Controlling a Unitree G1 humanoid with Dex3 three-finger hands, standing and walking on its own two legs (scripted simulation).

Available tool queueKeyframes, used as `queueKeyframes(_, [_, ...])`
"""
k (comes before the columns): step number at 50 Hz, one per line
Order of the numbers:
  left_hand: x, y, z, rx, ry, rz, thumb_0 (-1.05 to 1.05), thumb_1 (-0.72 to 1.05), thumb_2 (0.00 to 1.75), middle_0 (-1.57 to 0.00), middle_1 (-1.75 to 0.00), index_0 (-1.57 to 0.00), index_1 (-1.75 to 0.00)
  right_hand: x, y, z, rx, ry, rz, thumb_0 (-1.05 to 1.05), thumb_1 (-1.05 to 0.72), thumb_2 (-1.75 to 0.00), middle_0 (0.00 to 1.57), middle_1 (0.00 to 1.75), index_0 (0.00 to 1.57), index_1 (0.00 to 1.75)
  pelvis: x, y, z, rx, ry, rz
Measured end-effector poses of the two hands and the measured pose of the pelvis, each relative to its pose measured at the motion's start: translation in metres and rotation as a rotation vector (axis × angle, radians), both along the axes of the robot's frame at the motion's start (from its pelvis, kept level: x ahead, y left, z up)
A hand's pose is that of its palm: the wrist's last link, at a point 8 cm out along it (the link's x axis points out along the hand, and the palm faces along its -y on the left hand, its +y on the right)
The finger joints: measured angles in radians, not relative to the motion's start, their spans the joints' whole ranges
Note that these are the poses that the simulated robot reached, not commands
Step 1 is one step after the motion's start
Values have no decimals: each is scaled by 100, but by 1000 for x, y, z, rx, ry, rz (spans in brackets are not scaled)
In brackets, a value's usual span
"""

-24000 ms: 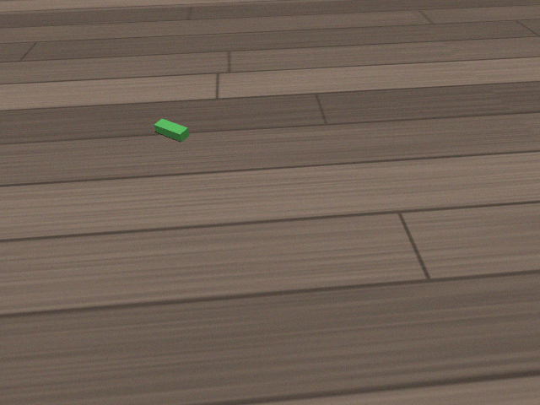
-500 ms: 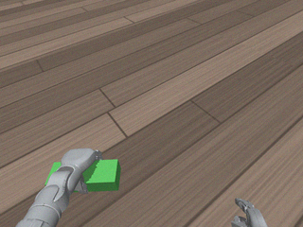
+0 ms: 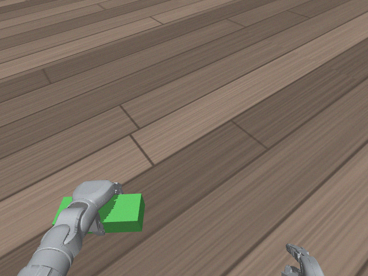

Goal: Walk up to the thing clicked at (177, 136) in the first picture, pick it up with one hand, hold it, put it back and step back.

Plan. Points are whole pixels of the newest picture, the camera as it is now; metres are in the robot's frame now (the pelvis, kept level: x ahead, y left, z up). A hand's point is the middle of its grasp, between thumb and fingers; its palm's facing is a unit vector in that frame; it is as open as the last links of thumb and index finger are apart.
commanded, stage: crouch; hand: left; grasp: from above
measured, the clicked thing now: (102, 213) +0.29 +0.23 -0.08
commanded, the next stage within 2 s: lower in 1.96 s
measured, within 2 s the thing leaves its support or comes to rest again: neither
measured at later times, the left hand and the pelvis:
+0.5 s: hand (111, 223) +0.30 +0.23 -0.16, palm faces -0.47 +0.04 -0.88, open 10.1 cm; pelvis -0.01 +0.00 -0.05, yaw +1 degrees
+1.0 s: hand (131, 229) +0.36 +0.24 -0.41, palm faces -0.48 +0.02 -0.88, open 10.1 cm; pelvis -0.05 +0.01 -0.26, yaw +0 degrees
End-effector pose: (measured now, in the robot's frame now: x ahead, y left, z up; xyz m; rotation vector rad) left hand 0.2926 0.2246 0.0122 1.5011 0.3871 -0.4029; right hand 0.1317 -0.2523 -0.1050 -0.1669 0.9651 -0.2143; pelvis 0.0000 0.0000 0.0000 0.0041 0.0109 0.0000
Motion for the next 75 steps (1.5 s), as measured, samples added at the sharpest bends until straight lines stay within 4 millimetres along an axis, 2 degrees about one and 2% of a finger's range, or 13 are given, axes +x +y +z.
queueKeyframes(6, [2, -1, -2, -4, -9, 1, -2, 0, 46, -71, -51, -73, -47, 1, 0, -1, 2, 9, -6, 1, -90, -90, 20, 30, 20, 30, 3, 1, 0, -1, 4, 1])
queueKeyframes(10, [2, -1, -11, -7, -6, 2, -2, 0, 46, -71, -51, -72, -47, 0, -1, -2, 2, 18, -10, 0, -90, -90, 20, 30, 20, 30, 3, 0, -1, -1, 14, 4])
queueKeyframes(15, [1, 0, -34, -2, 2, -8, -2, -1, 48, -71, -51, -73, -47, -7, -4, -7, -10, 55, -7, 0, -89, -90, 21, 30, 20, 30, 2, 0, -6, -1, 47, 10])
queueKeyframes(20, [3, 1, -67, 22, 10, -22, -2, -2, 48, -72, -51, -73, -47, -23, -12, -21, -35, 114, -1, 0, -89, -90, 21, 30, 20, 30, -3, -1, -20, -7, 118, 18])
queueKeyframes(25, [13, 4, -113, 50, -14, -45, -2, -1, 47, -72, -50, -73, -47, -48, -25, -51, -76, 184, -5, 0, -89, -90, 21, 30, 20, 30, -13, 0, -52, -19, 226, 23])
queueKeyframes(31, [33, 6, -175, 75, -51, -41, -3, 1, 43, -72, -49, -73, -46, -89, -35, -102, -128, 283, -34, 0, -90, -90, 21, 30, 20, 30, -26, 3, -102, -33, 356, 22])
queueKeyframes(37, [56, 5, -236, 78, -68, -15, -3, 0, 43, -73, -49, -74, -46, -127, -32, -157, -144, 362, -73, 0, -90, -89, 20, 30, 20, 30, -36, 5, -156, -42, 463, 17])
queueKeyframes(42, [68, 6, -285, 79, -48, -5, -3, 0, 44, -73, -49, -74, -46, -145, -23, -201, -126, 401, -78, 0, -90, -90, 21, 30, 20, 30, -44, 7, -198, -47, 528, 18])
queueKeyframes(48, [77, 10, -343, 67, -16, -3, -3, -1, 44, -73, -49, -75, -45, -148, -13, -250, -100, 416, -41, 0, -89, -90, 21, 30, 20, 30, -49, 7, -242, -58, 592, 21])
queueKeyframes(53, [83, 14, -387, 53, -8, -10, -3, -1, 44, -74, -49, -75, -45, -139, -11, -285, -92, 419, 9, 0, -89, -90, 21, 30, 20, 30, -50, 5, -277, -69, 634, 23])
queueKeyframes(58, [90, 17, -422, 39, -22, -6, -3, -2, 45, -74, -48, -76, -45, -126, -15, -311, -100, 412, 57, 0, -90, -90, 21, 30, 20, 30, -51, 3, -305, -78, 649, 20])
queueKeyframes(66, [101, 20, -461, 41, -35, 8, -3, -3, 47, -75, -48, -76, -45, -118, -24, -338, -119, 407, 91, 0, -91, -90, 21, 30, 20, 30, -54, 1, -338, -87, 654, 10])
queueKeyframes(75, [110, 24, -490, 39, -20, 16, -3, -3, 47, -74, -49, -75, -45, -136, -26, -357, -125, 452, 78, 0, -91, -90, 21, 30, 20, 30, -58, 2, -363, -95, 648, -2])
